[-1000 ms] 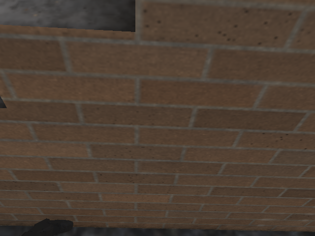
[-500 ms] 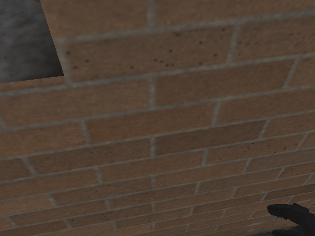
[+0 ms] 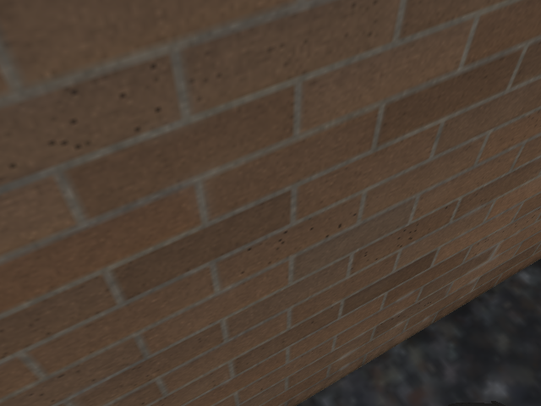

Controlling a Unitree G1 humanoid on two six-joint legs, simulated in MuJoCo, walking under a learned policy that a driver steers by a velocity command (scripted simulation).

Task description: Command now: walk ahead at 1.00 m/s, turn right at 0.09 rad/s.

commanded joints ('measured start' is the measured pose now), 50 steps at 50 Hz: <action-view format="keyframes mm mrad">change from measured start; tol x8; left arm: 1 -21 53 -5 -40 32 -29 -7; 5 -146 104 -3 -10 3 -45 -19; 28 -294 130 38 20 13 -30 31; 50 -136 130 21 -28 -6 8 34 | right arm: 1 -106 -118 -12 -64 32 -31 10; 14 -17 -24 -4 81 59 -14 30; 50 13 -198 -89 114 21 -1 67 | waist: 1 4 70 -176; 3 -58 -44 -209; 19 -64 -98 -113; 32 -59 74 -106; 50 -64 23 -127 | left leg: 1 78 143 -73 120 989 10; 3 30 104 -141 -23 504 -26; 5 22 105 -193 -146 239 -34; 17 -175 36 -262 -48 120 -22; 27 -279 14 -303 5 142 25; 36 -304 15 -547 -30 427 75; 46 -225 1 -542 -69 579 36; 50 -241 6 -550 -64 526 29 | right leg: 1 159 -43 -29 -192 396 5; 2 242 -120 24 -155 674 5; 3 246 -162 56 -183 714 3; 10 258 -167 15 -348 282 82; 18 296 -216 -63 -415 -13 52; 33 332 -184 -246 -136 50 93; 42 430 -201 -234 -169 182 74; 50 445 -191 -226 -163 105 76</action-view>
